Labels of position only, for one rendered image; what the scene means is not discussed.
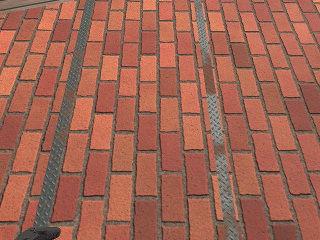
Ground robot left hand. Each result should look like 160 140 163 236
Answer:
14 227 61 240

